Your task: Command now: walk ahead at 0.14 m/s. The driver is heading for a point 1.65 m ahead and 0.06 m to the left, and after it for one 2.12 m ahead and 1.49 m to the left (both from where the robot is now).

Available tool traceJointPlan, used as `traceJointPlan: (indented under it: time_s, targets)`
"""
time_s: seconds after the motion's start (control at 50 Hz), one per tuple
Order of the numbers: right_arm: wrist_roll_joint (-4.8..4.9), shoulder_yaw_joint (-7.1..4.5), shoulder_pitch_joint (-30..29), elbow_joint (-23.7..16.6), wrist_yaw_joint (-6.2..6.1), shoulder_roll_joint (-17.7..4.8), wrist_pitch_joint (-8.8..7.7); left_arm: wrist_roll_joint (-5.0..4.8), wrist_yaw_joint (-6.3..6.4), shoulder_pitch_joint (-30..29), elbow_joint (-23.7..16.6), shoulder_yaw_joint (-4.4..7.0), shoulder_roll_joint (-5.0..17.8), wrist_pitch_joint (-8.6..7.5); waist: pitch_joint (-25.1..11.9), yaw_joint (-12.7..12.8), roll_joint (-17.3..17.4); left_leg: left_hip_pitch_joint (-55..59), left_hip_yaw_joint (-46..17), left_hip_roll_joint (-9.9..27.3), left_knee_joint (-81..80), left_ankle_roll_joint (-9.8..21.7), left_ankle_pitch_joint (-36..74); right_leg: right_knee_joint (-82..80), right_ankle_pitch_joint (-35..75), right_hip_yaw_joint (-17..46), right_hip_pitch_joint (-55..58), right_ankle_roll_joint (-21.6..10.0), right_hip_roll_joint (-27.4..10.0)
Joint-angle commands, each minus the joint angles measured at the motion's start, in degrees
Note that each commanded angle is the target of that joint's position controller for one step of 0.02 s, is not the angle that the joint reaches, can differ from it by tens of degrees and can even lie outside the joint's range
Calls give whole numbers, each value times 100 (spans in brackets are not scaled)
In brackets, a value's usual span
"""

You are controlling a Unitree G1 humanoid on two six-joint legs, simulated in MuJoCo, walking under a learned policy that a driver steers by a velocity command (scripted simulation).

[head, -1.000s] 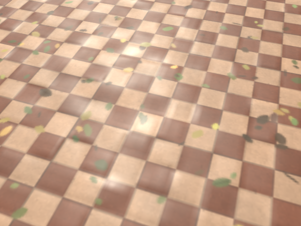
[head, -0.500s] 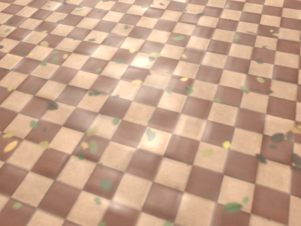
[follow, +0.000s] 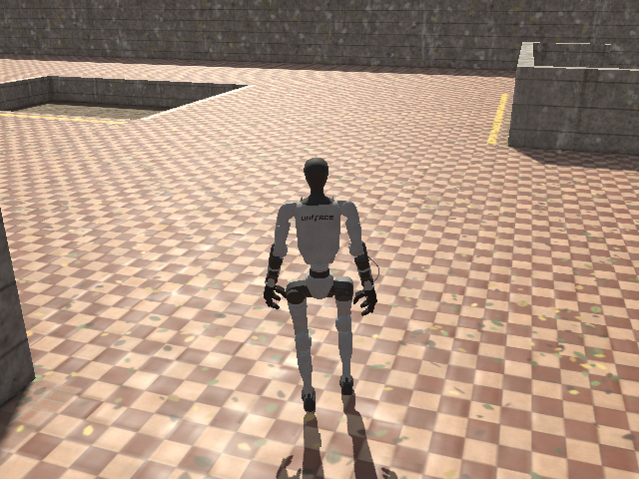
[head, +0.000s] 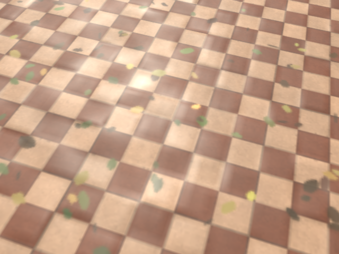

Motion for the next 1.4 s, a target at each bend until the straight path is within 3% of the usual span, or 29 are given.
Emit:
traceJointPlan:
  time_s: [0.02, 0.12, 0.16, 0.18, 0.2, 0.22, 0.24, 0.26, 0.3, 0.34, 0.4, 0.86, 0.88, 0.94, 0.98, 1.0, 1.04, 1.08, 1.16, 1.2, 1.22, 1.24, 1.26, 1.28, 1.3, 1.32, 1.34, 1.36, 1.4]
  targets:
    - [-6, -38, 15, -199, -51, -598, -23, -26, 32, 526, 25, -37, 78, 83, -636, 220, 697, -135, -490, 1397, -237, 441, 4208, -722, 448, -224, 883, 47, 23]
    - [-47, 18, 260, -6, -127, -544, 122, -65, 163, 246, 87, -84, 133, 84, -560, 45, 681, 121, -767, 1568, 58, 493, 3486, -1662, 193, -252, 1268, -39, 104]
    - [-5, 44, 151, 21, -168, -489, 178, -56, 208, 381, 184, -118, 68, 38, -441, 163, 539, 24, -905, 1546, 287, 364, 2683, -2652, 499, -229, 1766, -125, 85]
    - [-1, 50, 213, 44, -181, -466, 184, -34, 237, 524, 249, -115, 178, -15, -464, 208, 295, -176, -931, 1417, 412, 151, 2008, -3221, 1381, 69, 2295, -155, -160]
    - [-17, 58, 395, 13, -192, -422, 171, -7, 271, 758, 320, -59, 513, -79, -652, 82, -34, -448, -827, 1154, 605, -28, 1072, -3154, 2783, 605, 2889, -220, -729]
    - [74, 119, 1170, 224, -181, -28, 220, -96, 264, 517, 365, -61, 614, -67, -698, -363, -613, -498, -649, 742, 345, -166, -394, -2906, 3676, 917, 2867, -681, -1093]
    - [22, 110, 1021, 356, -230, -168, 290, -129, 207, 364, 353, -123, 269, -43, -579, -186, -467, -98, -617, 682, 81, -228, -712, -2965, 3158, 930, 2425, -686, -1031]
    - [9, 56, 764, 342, -244, -332, 321, -121, 168, 254, 339, -143, 143, -34, -275, -116, -297, -53, -718, 693, 15, -230, -453, -3034, 2555, 714, 2151, -504, -727]
    - [18, 21, 424, 311, -227, -394, 354, -131, 210, 340, 436, -150, 115, -11, -203, -7, -227, 156, -781, 823, 46, -198, 203, -3138, 2114, 502, 2032, -297, -435]
    - [21, 66, 425, 356, -224, -228, 356, -162, 249, 446, 558, -139, 131, -11, -292, -17, -105, 246, -793, 902, 21, -220, 433, -3170, 2120, 469, 2175, -268, -391]
    - [27, 72, 405, 466, -266, -203, 357, -150, 253, 469, 638, -137, 118, -13, -344, 7, 148, 323, -777, 915, -15, -261, 501, -3174, 2245, 475, 2305, -292, -415]
    - [22, 176, 591, 843, -321, 3, 398, -133, 269, 860, 1173, -223, -92, 68, -30, 64, 218, 161, -834, 1016, -142, -265, 160, -3419, 1500, 434, 2224, -234, -308]
    - [12, 182, 680, 874, -314, 28, 395, -129, 263, 915, 1202, -229, -120, 75, -129, 52, 222, 191, -830, 976, -208, -241, -318, -3443, 996, 405, 2246, -244, -245]
    - [-15, 52, 904, 865, -282, -210, 428, -96, 208, 816, 1104, -128, 16, 126, 248, -58, 533, -56, -1179, 997, -313, 115, -2649, -2821, -1197, 86, 1492, -379, 201]
    - [19, -49, 1305, 910, -271, -406, 427, -29, 117, 406, 843, -145, -172, 87, 825, -275, 964, 55, -2179, 1747, -1016, 569, -3893, -1842, -1319, -393, 352, -333, 457]
    - [9, -97, 1348, 921, -273, -474, 402, 52, 72, 192, 683, -159, -236, 41, 1099, -310, 1043, 79, -2573, 2171, -1234, 783, -3866, -1364, -1019, -530, -42, -313, 271]
    - [-80, -140, 1469, 921, -250, -463, 306, 48, 3, -107, 429, -86, -49, -65, 1146, -333, 777, 549, -2755, 2412, -1328, 978, -3080, -659, -1078, -343, -830, -299, -5]
    - [-91, -165, 1452, 884, -224, -456, 195, 10, -60, -172, 294, -23, 33, -169, 960, -252, 547, 1044, -2377, 2277, -1200, 899, -2126, -579, -933, -261, -1114, -237, -149]
    - [-77, -193, 1260, 775, -192, -527, 57, -79, -152, -299, 17, 38, -29, -226, 679, -88, 685, 572, -1494, 1886, -890, 617, -762, -1306, -414, -553, -18, -207, 21]
    - [-17, -208, 984, 697, -152, -598, 32, -118, -150, 380, 167, 75, -102, -229, 483, 295, 684, -264, -985, 1626, -273, 411, 65, -1874, 75, -871, 1487, -294, 338]
    - [-19, -197, 981, 687, -123, -598, 5, -122, -116, 1072, 416, 164, 15, -242, 192, 561, 507, -631, -718, 1402, 501, 289, 951, -2057, 94, -971, 2498, -353, 592]
    - [-32, -155, 989, 667, -85, -511, -33, -72, -48, 1979, 675, 306, 334, -288, -290, 946, 76, -1105, -298, 1063, 1877, 98, 1366, -2336, -171, -519, 3579, -511, 317]
    - [50, -52, 1030, 359, -30, -107, -44, 21, 27, 2829, 736, 473, 1068, -312, -857, 1142, -1334, -2300, 249, 293, 4195, -288, -333, -3666, -1889, 2348, 4353, -1068, -1446]
    - [-63, -129, 798, 230, 26, -248, -38, -38, 20, 2668, 815, 410, 953, -230, -894, 885, -1184, -2725, -564, 125, 5357, -174, -1999, -4599, -2264, 4027, 3913, -1345, -1934]
    - [-80, -142, 522, 76, 65, -231, -4, -54, 22, 1796, 584, 360, 880, -207, -292, 445, -550, -3039, -774, 557, 5760, -52, -1594, -4455, -2632, 3413, 3292, -1282, -1925]
    - [-70, -134, 280, 16, 105, -211, -20, -75, -7, 1248, 398, 287, 617, -241, 2, 318, -5, -2971, -791, 786, 5559, -10, -1049, -4477, -2001, 2732, 2692, -1180, -1727]
    - [-44, -150, 311, 19, 113, -128, -22, -76, -20, 984, 338, 222, 473, -286, 98, 99, 90, -2699, -769, 921, 5220, -14, -781, -4553, -1313, 2141, 2306, -1025, -1465]
    - [-97, -157, 456, 45, 114, -89, 30, -84, -11, 912, 355, 147, 281, -337, 95, -70, 9, -2411, -755, 1001, 4935, -72, -691, -4585, -703, 1660, 2054, -911, -1242]
    - [-125, -180, 541, 56, 137, -76, 149, -63, 28, 1177, 463, 86, 179, -421, 25, -151, -87, -2266, -607, 962, 4729, -164, -498, -4591, 217, 1099, 2035, -910, -1048]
